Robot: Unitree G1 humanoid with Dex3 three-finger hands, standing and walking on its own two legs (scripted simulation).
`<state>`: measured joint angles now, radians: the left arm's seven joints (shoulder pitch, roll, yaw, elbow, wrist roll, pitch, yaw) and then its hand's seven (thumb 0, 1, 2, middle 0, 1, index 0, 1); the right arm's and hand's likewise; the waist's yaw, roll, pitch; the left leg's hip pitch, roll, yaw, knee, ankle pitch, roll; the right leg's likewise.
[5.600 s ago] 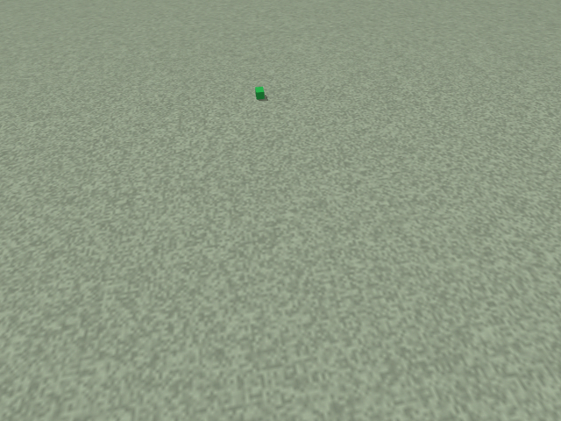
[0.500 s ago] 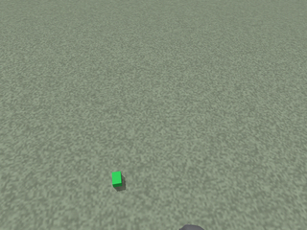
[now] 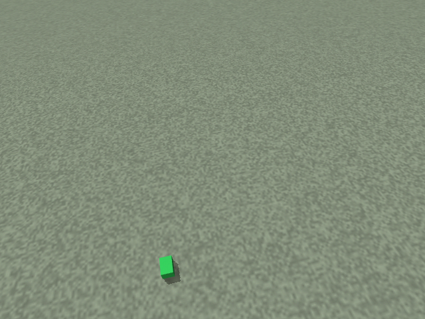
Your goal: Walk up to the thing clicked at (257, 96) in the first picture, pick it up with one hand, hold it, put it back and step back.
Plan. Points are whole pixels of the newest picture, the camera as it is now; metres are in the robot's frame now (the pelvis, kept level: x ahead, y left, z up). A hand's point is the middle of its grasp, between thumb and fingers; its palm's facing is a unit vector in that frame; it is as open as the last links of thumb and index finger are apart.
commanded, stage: walk up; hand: left
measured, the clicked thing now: (167, 267) +0.49 +0.26 -0.75
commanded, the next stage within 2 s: stand in 0.96 s
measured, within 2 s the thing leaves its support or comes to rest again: neither
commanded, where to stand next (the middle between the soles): +0.08 +0.00 m, yaw +2 degrees
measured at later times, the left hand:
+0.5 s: hand out of the picture +0.09 +0.25 -0.15, palm faces +0.00 -0.95 -0.33, open 7.4 cm
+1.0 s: hand out of the picture +0.11 +0.25 -0.15, palm faces -0.01 -0.95 -0.33, open 7.4 cm
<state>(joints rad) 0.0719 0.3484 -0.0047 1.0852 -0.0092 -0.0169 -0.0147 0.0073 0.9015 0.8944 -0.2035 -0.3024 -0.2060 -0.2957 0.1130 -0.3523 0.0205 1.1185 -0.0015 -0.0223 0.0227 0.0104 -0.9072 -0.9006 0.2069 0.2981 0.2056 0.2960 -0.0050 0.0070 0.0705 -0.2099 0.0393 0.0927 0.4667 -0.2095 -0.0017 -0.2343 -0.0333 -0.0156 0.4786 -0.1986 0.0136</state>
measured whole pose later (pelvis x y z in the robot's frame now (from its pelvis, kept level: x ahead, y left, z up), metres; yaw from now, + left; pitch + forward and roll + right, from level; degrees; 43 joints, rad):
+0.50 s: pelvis +0.02 +0.00 +0.01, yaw +0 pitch -2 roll +0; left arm 0.07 0.34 0.01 1.19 0.00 0.00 -0.02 0.01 0.90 0.89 -0.20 -0.30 -0.20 -0.30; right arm 0.06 -0.35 0.00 1.18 -0.01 -0.02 0.01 0.01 -0.91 -0.90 0.20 0.30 0.20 0.30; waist 0.00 0.00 0.05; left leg -0.13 0.04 0.09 0.32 -0.16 -0.01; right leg -0.15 -0.02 -0.02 0.33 -0.15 0.01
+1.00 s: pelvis +0.02 +0.00 +0.01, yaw +0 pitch -2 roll +0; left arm 0.07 0.33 0.01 1.16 0.01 0.00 -0.01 0.01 0.90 0.89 -0.20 -0.30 -0.20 -0.30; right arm 0.08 -0.35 -0.01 1.17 -0.01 -0.01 0.01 0.01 -0.91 -0.90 0.21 0.30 0.20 0.30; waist 0.00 0.00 0.05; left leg -0.10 0.04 0.10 0.31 -0.16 -0.01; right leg -0.13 -0.02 -0.01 0.32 -0.15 0.02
